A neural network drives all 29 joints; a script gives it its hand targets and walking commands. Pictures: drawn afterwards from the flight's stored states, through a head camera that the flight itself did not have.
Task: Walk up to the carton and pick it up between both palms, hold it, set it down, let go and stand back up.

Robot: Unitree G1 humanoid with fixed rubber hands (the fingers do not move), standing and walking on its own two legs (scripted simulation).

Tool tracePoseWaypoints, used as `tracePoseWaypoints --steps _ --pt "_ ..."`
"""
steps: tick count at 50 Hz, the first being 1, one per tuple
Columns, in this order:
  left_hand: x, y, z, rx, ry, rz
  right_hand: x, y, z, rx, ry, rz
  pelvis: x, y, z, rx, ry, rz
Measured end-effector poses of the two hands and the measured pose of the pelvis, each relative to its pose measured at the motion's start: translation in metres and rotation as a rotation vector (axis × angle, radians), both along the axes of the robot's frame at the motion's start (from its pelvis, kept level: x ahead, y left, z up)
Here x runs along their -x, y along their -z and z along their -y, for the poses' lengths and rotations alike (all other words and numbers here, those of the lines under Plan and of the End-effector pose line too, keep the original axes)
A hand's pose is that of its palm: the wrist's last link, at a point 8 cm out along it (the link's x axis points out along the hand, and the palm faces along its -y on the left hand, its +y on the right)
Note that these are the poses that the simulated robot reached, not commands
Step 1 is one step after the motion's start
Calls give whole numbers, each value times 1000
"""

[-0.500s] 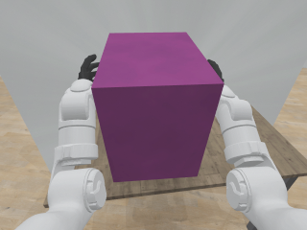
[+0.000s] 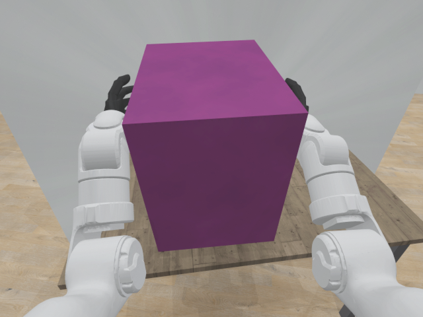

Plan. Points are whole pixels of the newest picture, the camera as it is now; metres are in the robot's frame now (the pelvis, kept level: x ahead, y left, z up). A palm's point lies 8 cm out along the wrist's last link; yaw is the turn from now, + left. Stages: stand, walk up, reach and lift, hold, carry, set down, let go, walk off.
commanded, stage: hold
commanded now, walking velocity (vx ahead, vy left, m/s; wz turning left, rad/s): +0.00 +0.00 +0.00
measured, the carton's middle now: (208, 140) +0.39 +0.02 +0.21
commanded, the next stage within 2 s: none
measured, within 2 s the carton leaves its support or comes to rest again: neither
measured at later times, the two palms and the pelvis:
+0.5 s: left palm (118, 119) +0.37 +0.17 +0.27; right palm (293, 120) +0.38 -0.14 +0.26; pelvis +0.01 +0.00 +0.00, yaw +0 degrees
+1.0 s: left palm (117, 118) +0.36 +0.17 +0.27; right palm (295, 119) +0.37 -0.14 +0.26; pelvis +0.00 +0.00 +0.00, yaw +0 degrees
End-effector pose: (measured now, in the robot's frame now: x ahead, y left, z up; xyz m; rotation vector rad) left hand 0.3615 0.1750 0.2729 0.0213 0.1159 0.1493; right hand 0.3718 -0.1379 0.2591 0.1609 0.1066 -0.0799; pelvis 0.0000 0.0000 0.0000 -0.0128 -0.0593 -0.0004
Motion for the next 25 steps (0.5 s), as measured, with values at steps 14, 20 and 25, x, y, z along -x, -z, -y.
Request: tracePoseWaypoints --steps 14,20,25 --pt "-2 2 0 -6 1 -8 -2 2 0 4 -1 -7 -1 0 0 0 0 -2" --pt "-6 4 0 -7 2 -12 -6 3 0 5 -1 -11 -4 0 1 -1 0 -6" --pt "-6 5 0 -8 0 -9 -7 2 0 8 -4 -6 -6 0 1 -1 0 -4"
